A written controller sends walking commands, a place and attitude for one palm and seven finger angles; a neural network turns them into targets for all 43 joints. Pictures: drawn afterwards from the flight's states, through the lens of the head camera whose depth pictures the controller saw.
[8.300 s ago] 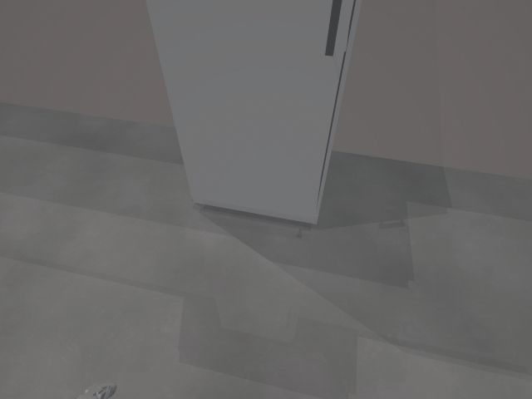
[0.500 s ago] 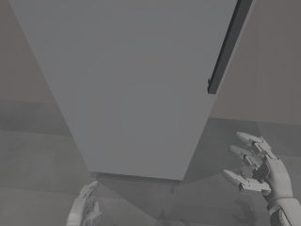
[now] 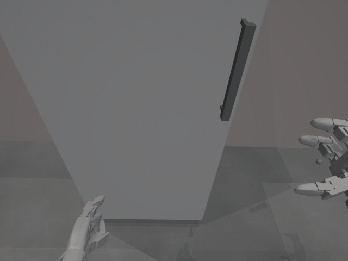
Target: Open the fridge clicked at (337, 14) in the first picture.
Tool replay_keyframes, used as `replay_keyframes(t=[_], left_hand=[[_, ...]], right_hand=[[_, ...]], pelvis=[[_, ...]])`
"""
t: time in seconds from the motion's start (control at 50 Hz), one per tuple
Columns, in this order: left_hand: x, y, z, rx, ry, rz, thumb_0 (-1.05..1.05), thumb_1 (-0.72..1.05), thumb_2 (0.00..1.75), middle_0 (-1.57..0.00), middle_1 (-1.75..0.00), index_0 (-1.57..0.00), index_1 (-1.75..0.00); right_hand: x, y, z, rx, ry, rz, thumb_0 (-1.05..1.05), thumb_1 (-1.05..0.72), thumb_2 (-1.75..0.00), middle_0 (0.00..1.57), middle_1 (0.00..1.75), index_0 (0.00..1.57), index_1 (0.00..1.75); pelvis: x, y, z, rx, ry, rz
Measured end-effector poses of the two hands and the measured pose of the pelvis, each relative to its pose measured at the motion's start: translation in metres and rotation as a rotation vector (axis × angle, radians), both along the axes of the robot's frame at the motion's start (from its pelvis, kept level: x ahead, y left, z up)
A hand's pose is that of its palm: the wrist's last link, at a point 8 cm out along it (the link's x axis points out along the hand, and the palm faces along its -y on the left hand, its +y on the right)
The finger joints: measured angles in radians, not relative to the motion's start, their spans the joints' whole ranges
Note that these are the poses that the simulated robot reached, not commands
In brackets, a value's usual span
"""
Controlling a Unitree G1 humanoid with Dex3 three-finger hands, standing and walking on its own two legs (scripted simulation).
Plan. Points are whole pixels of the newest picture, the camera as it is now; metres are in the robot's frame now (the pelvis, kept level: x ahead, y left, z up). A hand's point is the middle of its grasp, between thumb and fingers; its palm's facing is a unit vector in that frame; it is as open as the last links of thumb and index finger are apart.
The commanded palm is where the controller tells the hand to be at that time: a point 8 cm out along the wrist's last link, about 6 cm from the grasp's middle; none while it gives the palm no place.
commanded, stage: raise the hand to about handle height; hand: right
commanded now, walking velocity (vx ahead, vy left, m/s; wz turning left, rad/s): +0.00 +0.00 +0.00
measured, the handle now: (233, 75) +0.49 -0.15 +0.22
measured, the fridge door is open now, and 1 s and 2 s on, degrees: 0 0 0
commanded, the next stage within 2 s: move the hooked fingers beside the handle in 0.82 s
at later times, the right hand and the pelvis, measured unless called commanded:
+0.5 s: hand (328, 136) +0.28 -0.28 +0.22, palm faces +0.06 +1.00 -0.08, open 14.0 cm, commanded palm +0.24 -0.31 +0.24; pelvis +0.00 +0.01 +0.00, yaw +0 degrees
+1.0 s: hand (332, 136) +0.27 -0.28 +0.23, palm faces +0.07 +0.99 -0.08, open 14.0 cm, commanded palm +0.25 -0.32 +0.23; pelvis +0.00 +0.00 +0.01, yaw +0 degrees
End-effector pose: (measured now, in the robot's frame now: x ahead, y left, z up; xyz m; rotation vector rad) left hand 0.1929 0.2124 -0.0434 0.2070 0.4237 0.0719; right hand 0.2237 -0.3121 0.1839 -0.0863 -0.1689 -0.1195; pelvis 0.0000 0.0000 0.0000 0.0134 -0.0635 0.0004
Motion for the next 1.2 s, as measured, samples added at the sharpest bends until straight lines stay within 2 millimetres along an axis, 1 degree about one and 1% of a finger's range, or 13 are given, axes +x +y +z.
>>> replay_keyframes(t=[0.08, 0.18, 0.32, 0.38, 0.46, 0.56, 0.62, 0.68, 0.78, 0.9, 1.02, 1.12, 1.2], left_hand=[[0.006, -0.006, -0.002, -0.018, 0.015, -0.031, 0.01, 0.91, 0.90, -0.20, -0.30, -0.21, -0.30], [0.007, -0.006, -0.006, -0.024, 0.048, -0.044, 0.01, 0.91, 0.90, -0.20, -0.30, -0.21, -0.30], [0.002, 0.002, -0.008, -0.018, 0.078, -0.037, 0.01, 0.91, 0.90, -0.20, -0.30, -0.21, -0.30], [0.001, 0.007, -0.010, -0.017, 0.087, -0.028, 0.01, 0.91, 0.90, -0.20, -0.30, -0.21, -0.30], [-0.002, 0.015, -0.012, -0.020, 0.098, -0.009, 0.01, 0.91, 0.90, -0.20, -0.30, -0.21, -0.30], [-0.006, 0.019, -0.010, -0.012, 0.098, 0.014, 0.01, 0.91, 0.90, -0.20, -0.30, -0.21, -0.30], [-0.007, 0.017, -0.006, -0.005, 0.091, 0.018, 0.01, 0.91, 0.90, -0.20, -0.30, -0.20, -0.30], [-0.006, 0.013, -0.004, -0.003, 0.087, 0.013, 0.01, 0.91, 0.90, -0.20, -0.30, -0.20, -0.30], [-0.002, 0.005, -0.007, -0.012, 0.099, -0.007, 0.01, 0.91, 0.90, -0.20, -0.30, -0.20, -0.30], [0.001, -0.004, -0.010, -0.028, 0.102, -0.022, 0.01, 0.91, 0.90, -0.20, -0.30, -0.21, -0.30], [0.003, -0.009, -0.007, -0.029, 0.096, -0.034, 0.01, 0.91, 0.90, -0.20, -0.30, -0.21, -0.30], [0.003, -0.007, -0.009, -0.023, 0.110, -0.037, 0.01, 0.91, 0.90, -0.20, -0.30, -0.21, -0.30], [0.002, -0.002, -0.012, -0.018, 0.121, -0.024, 0.01, 0.91, 0.90, -0.20, -0.30, -0.21, -0.30]], right_hand=[[0.004, -0.007, 0.008, 0.007, 0.048, -0.007, -0.01, 0.45, -0.33, 0.30, 1.16, 0.29, 1.17], [0.009, -0.006, 0.014, -0.007, 0.108, 0.010, -0.01, 0.48, -0.31, 0.30, 1.19, 0.29, 1.19], [0.015, -0.017, 0.053, -0.021, -0.001, 0.000, -0.01, 0.50, -0.30, 0.30, 1.20, 0.30, 1.20], [0.021, -0.025, 0.063, -0.008, 0.011, -0.007, -0.01, 0.50, -0.30, 0.30, 1.20, 0.30, 1.20], [0.031, -0.024, 0.050, 0.010, 0.106, 0.025, -0.01, 0.50, -0.30, 0.30, 1.20, 0.30, 1.20], [0.034, -0.008, 0.030, 0.009, 0.136, 0.078, -0.01, 0.50, -0.30, 0.30, 1.20, 0.29, 1.20], [0.029, -0.005, 0.036, 0.006, 0.059, 0.071, -0.02, 0.50, -0.30, 0.30, 1.20, 0.30, 1.20], [0.024, -0.014, 0.047, 0.005, -0.004, 0.029, -0.02, 0.50, -0.30, 0.31, 1.20, 0.30, 1.20], [0.027, -0.030, 0.048, 0.019, 0.058, -0.023, -0.01, 0.50, -0.30, 0.30, 1.20, 0.30, 1.20], [0.029, -0.020, 0.036, -0.003, 0.133, 0.038, -0.01, 0.50, -0.30, 0.30, 1.20, 0.29, 1.20], [0.026, -0.019, 0.046, 0.008, 0.039, 0.040, -0.02, 0.50, -0.30, 0.30, 1.20, 0.30, 1.20], [0.038, -0.024, 0.042, 0.036, 0.089, 0.003, -0.01, 0.50, -0.30, 0.30, 1.20, 0.30, 1.20], [0.053, -0.012, 0.033, 0.022, 0.151, 0.024, -0.01, 0.50, -0.30, 0.30, 1.20, 0.30, 1.20]], pelvis=[[-0.001, 0.003, 0.002, -0.001, -0.007, -0.008], [-0.002, 0.007, 0.003, -0.002, -0.011, -0.012], [0.000, 0.012, 0.005, -0.002, -0.021, -0.010], [0.000, 0.012, 0.004, -0.002, -0.019, -0.009], [-0.002, 0.010, 0.004, -0.004, -0.006, -0.005], [-0.001, 0.006, 0.004, -0.007, -0.002, 0.007], [0.001, 0.006, 0.004, -0.007, -0.007, 0.012], [0.002, 0.006, 0.005, -0.005, -0.015, 0.012], [0.000, 0.004, 0.005, -0.004, -0.014, -0.001], [-0.001, 0.000, 0.006, -0.004, -0.004, -0.003], [0.002, 0.001, 0.006, -0.004, -0.010, -0.003], [0.000, 0.003, 0.006, -0.004, -0.007, -0.012], [-0.001, 0.003, 0.006, -0.003, 0.000, -0.015]])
